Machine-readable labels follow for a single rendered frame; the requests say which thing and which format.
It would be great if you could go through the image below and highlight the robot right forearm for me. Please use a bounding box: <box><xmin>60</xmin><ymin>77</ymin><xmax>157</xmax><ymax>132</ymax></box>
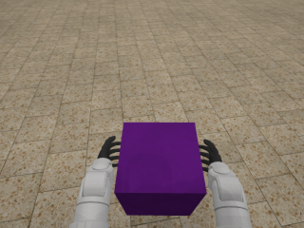
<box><xmin>208</xmin><ymin>161</ymin><xmax>253</xmax><ymax>228</ymax></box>

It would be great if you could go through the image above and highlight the left robot hand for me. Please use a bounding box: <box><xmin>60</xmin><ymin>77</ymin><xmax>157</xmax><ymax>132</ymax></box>
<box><xmin>97</xmin><ymin>136</ymin><xmax>121</xmax><ymax>167</ymax></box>

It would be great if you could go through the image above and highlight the robot left forearm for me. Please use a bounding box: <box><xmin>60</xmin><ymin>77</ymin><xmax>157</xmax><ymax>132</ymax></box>
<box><xmin>68</xmin><ymin>158</ymin><xmax>114</xmax><ymax>228</ymax></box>

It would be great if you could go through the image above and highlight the right robot hand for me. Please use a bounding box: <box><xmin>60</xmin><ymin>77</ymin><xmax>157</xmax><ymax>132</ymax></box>
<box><xmin>199</xmin><ymin>139</ymin><xmax>222</xmax><ymax>172</ymax></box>

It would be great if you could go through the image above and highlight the carton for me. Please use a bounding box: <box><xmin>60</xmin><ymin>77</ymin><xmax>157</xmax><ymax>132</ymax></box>
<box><xmin>114</xmin><ymin>122</ymin><xmax>207</xmax><ymax>216</ymax></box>

